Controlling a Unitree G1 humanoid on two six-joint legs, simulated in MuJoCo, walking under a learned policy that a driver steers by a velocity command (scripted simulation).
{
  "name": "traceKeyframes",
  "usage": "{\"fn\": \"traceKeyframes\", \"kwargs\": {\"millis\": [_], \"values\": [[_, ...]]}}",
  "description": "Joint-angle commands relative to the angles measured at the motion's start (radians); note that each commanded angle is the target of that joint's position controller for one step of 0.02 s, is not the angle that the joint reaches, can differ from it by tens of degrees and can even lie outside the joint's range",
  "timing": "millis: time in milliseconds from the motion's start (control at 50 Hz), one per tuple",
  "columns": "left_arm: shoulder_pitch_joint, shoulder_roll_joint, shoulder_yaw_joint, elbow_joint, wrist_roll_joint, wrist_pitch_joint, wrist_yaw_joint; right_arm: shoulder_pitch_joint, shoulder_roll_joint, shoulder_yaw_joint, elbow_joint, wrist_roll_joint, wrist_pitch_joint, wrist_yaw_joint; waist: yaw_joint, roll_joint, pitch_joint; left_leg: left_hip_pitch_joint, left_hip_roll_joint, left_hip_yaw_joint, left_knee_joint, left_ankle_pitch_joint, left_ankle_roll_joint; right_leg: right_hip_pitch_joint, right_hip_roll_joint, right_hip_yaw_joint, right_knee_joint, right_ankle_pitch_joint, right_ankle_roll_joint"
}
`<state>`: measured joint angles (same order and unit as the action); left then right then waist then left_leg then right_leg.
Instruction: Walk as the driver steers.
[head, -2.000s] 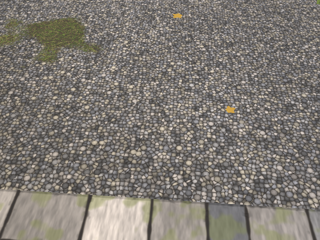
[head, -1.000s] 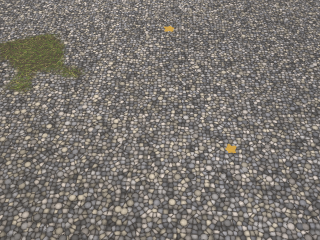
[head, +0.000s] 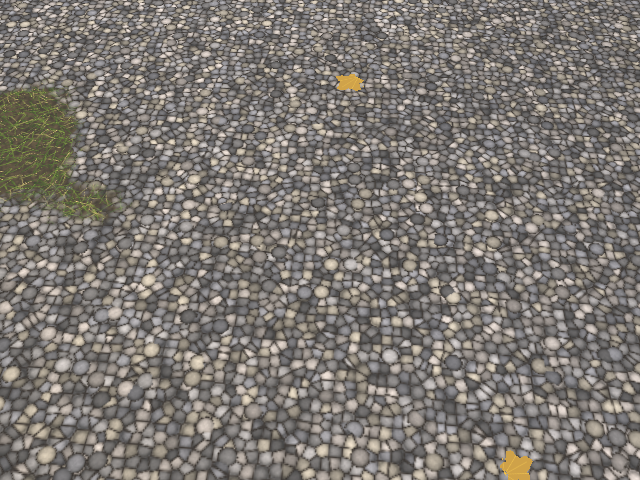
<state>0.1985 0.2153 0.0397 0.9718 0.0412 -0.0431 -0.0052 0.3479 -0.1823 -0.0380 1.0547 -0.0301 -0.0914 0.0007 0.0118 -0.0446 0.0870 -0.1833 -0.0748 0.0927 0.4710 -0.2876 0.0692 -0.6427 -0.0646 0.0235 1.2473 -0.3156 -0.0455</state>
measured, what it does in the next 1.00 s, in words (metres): walks ahead: right foot, then left foot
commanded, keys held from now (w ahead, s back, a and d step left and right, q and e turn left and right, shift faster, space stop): w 0.74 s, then w+e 0.26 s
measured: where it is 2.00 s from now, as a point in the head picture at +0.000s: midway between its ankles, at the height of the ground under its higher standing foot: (389, 245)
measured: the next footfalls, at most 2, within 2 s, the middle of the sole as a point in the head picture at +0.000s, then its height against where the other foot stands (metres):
right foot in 0.20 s outside the picture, level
left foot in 0.78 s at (298, 409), level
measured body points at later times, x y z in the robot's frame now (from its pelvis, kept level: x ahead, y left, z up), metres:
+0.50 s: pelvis +0.27 -0.06 +0.01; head +0.29 -0.07 +0.46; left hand +0.24 +0.19 -0.13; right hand +0.38 -0.30 -0.13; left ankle +0.36 +0.11 -0.66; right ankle +0.25 -0.11 -0.73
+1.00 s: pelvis +0.54 +0.00 +0.01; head +0.56 +0.01 +0.46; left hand +0.60 +0.25 -0.14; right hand +0.55 -0.25 -0.13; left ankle +0.54 +0.07 -0.73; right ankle +0.54 -0.14 -0.65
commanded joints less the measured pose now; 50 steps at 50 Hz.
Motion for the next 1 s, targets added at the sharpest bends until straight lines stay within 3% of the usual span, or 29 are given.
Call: {"fn": "traceKeyframes", "kwargs": {"millis": [20,60,100,120,160,180,200,220,240,260,280,300,340,400,520,660,720,740,760,780,800,820,840,860,900,940,1000], "values": [[0.027,0.009,-0.013,-0.077,-0.009,-0.012,-0.034,-0.088,-0.147,-0.021,-0.076,0.015,-0.034,-0.009,0.071,0.153,-0.028,-0.225,0.263,-0.152,-0.253,0.621,0.142,0.241,-0.041,-0.011,-0.429,0.269,0.017],[0.001,0.023,-0.011,-0.071,-0.021,-0.015,-0.028,-0.025,-0.156,-0.024,-0.061,0.032,-0.031,0.005,0.039,0.152,-0.06,-0.128,0.256,-0.14,-0.262,0.636,0.124,0.301,0.008,-0.065,-0.513,0.322,0.0],[-0.087,0.049,-0.006,-0.095,-0.013,-0.013,-0.019,0.035,-0.152,-0.025,-0.036,0.036,-0.015,0.009,0.006,0.112,-0.028,0.003,0.275,-0.151,-0.249,0.578,0.122,0.234,0.014,-0.081,-0.572,0.295,-0.029],[-0.125,0.054,-0.003,-0.109,-0.01,-0.016,-0.019,0.067,-0.147,-0.024,-0.022,0.03,-0.007,0.008,-0.007,0.091,-0.005,0.057,0.284,-0.152,-0.226,0.581,0.118,0.212,0.02,-0.09,-0.603,0.269,-0.043],[-0.054,0.068,0.01,-0.089,-0.006,-0.025,-0.018,0.081,-0.165,-0.028,-0.012,0.014,0.005,0.004,0.033,0.079,-0.038,0.127,0.273,-0.124,-0.079,0.692,0.094,0.308,0.058,-0.104,-0.675,0.204,-0.068],[0.088,0.087,0.023,-0.037,-0.002,-0.033,-0.016,0.083,-0.165,-0.028,-0.014,0.009,0.011,0.004,0.089,0.054,-0.105,0.111,0.231,-0.086,0.098,0.712,0.077,0.462,0.088,-0.114,-0.719,0.182,-0.083],[0.248,0.157,0.045,-0.002,0.012,-0.042,-0.008,0.097,-0.136,-0.018,-0.035,0.009,0.014,0.005,0.141,-0.019,-0.203,-0.025,0.177,-0.042,0.373,0.518,0.052,0.667,-0.056,0.069,-0.751,0.128,-0.127],[0.319,0.264,0.07,0.003,0.018,-0.039,-0.003,0.23,-0.031,0.001,-0.048,0.039,0.014,0.009,0.093,-0.253,-0.343,-0.333,0.006,0.009,0.779,-0.205,0.012,0.922,-0.358,0.568,-0.876,0.051,-0.277],[0.263,0.229,0.066,-0.001,-0.029,-0.019,-0.004,0.15,-0.126,-0.021,-0.049,0.012,0.018,0.005,0.099,-0.124,-0.301,-0.469,0.019,-0.126,0.857,-0.249,0.025,0.877,-0.327,0.689,-0.983,-0.142,-0.273],[0.152,0.172,0.051,-0.02,-0.031,-0.017,0.001,0.044,-0.141,-0.029,-0.082,0.012,0.018,0.006,0.065,-0.065,-0.131,-0.536,0.078,-0.127,0.856,-0.158,0.031,0.747,-0.297,0.527,-0.992,-0.194,-0.239],[0.088,0.122,0.038,-0.029,-0.024,-0.023,-0.001,-0.012,-0.127,-0.028,-0.097,0.011,0.014,0.008,0.045,-0.016,-0.063,-0.507,0.116,-0.131,0.784,-0.078,0.03,0.629,-0.252,0.422,-1.018,-0.087,-0.208],[0.064,0.103,0.033,-0.024,-0.024,-0.03,0.002,-0.012,-0.112,-0.027,-0.092,0.007,0.02,0.01,0.008,-0.022,-0.042,-0.437,0.141,-0.135,0.725,-0.037,0.023,0.543,-0.209,0.333,-1.037,0.041,-0.176],[0.081,0.067,0.023,-0.005,-0.025,-0.046,0.006,0.034,-0.081,-0.023,-0.069,-0.01,0.044,0.017,-0.033,-0.024,-0.061,-0.331,0.154,-0.126,0.669,-0.013,0.001,0.47,-0.169,0.232,-1.055,0.206,-0.158],[0.14,0.098,0.029,0.016,-0.029,-0.063,0.008,-0.026,-0.071,-0.025,-0.084,-0.003,0.061,0.021,-0.043,-0.004,-0.061,-0.368,0.162,-0.108,0.602,0.049,-0.024,0.486,-0.152,0.156,-1.087,0.307,-0.165],[0.246,0.089,0.022,0.041,-0.033,-0.061,0.01,-0.258,-0.072,-0.021,-0.157,0.001,0.062,0.03,0.005,-0.003,-0.004,-0.501,0.179,-0.072,0.372,0.218,-0.063,0.584,-0.128,0.091,-1.132,0.345,-0.156],[0.34,0.091,0.019,0.082,-0.019,-0.059,0.018,-0.42,-0.063,-0.006,-0.222,0.008,0.045,0.028,0.054,-0.034,0.029,-0.466,0.133,-0.019,0.143,0.222,-0.028,0.713,-0.147,0.045,-1.076,0.511,-0.164],[0.307,0.111,0.024,0.086,-0.014,-0.059,0.024,-0.365,-0.084,-0.014,-0.222,0.009,0.031,0.023,0.011,-0.042,0.009,-0.346,0.095,-0.001,0.074,0.131,0.021,0.746,-0.166,0.026,-0.979,0.742,-0.141],[0.29,0.122,0.027,0.085,-0.015,-0.058,0.025,-0.282,-0.097,-0.023,-0.197,0.008,0.025,0.016,-0.026,-0.044,-0.036,-0.237,0.061,0.012,0.049,0.108,0.04,0.747,-0.157,0.01,-0.884,0.882,-0.126],[0.274,0.119,0.026,0.083,-0.02,-0.054,0.022,-0.125,-0.111,-0.034,-0.144,0.003,0.014,0.009,-0.094,-0.01,-0.115,-0.039,0.036,0.022,-0.021,0.155,0.061,0.701,-0.118,-0.017,-0.705,0.915,-0.107],[0.261,0.096,0.016,0.061,-0.032,-0.055,0.018,0.055,-0.172,-0.055,-0.098,-0.018,0.002,-0.003,-0.157,0.046,-0.225,0.233,0.165,-0.116,-0.037,0.113,0.098,0.512,-0.071,-0.038,-0.463,0.685,-0.088],[0.358,-0.014,-0.007,0.034,-0.073,-0.052,0.007,0.16,-0.29,-0.083,-0.092,-0.038,0.002,-0.006,-0.131,0.273,-0.367,0.533,0.482,-0.577,-0.109,-0.003,0.211,0.149,0.093,-0.112,-0.073,0.074,-0.037],[0.331,0.091,0.024,0.048,-0.048,-0.046,0.014,0.09,-0.257,-0.079,-0.1,-0.001,0.02,0.004,-0.116,0.183,-0.364,0.451,0.507,-0.722,-0.21,-0.056,0.217,0.066,0.109,0.02,0.059,-0.159,-0.057],[0.263,0.099,0.031,0.029,-0.042,-0.042,0.012,-0.032,-0.2,-0.061,-0.123,0.008,0.023,0.006,-0.065,0.13,-0.201,0.298,0.474,-0.554,-0.228,-0.097,0.184,0.03,0.047,0.041,0.07,-0.084,-0.065],[0.216,0.075,0.027,0.021,-0.04,-0.043,0.007,-0.101,-0.13,-0.043,-0.135,0.008,0.016,0.011,-0.047,0.085,-0.11,0.162,0.428,-0.433,-0.278,-0.051,0.151,0.049,0.007,0.039,0.018,-0.012,-0.065],[0.214,0.042,0.03,0.023,-0.017,-0.019,-0.004,-0.115,-0.069,-0.024,-0.116,0.01,0.001,0.0,0.0,0.119,-0.036,0.028,0.345,-0.256,-0.321,0.073,0.079,0.112,-0.03,0.034,-0.064,0.043,-0.054],[0.218,0.019,0.031,0.022,-0.012,0.004,-0.015,-0.064,-0.072,-0.023,-0.098,0.011,-0.015,-0.007,0.013,0.116,-0.04,0.015,0.329,-0.172,-0.326,0.197,0.07,0.121,-0.026,0.02,-0.068,0.076,-0.044],[0.118,0.015,0.032,-0.021,-0.016,0.021,-0.023,-0.016,-0.101,-0.029,-0.086,0.013,-0.027,-0.01,0.012,0.106,-0.019,0.048,0.32,-0.074,-0.339,0.301,0.062,0.014,-0.04,0.002,-0.109,0.164,-0.032]]}}
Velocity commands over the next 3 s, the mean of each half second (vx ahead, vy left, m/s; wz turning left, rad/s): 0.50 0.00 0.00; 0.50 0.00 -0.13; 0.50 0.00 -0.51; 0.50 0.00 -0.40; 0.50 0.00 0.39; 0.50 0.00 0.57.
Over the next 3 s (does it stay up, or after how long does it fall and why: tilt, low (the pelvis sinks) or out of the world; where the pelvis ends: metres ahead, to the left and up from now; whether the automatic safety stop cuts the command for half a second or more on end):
stays up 1.52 -0.33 -0.02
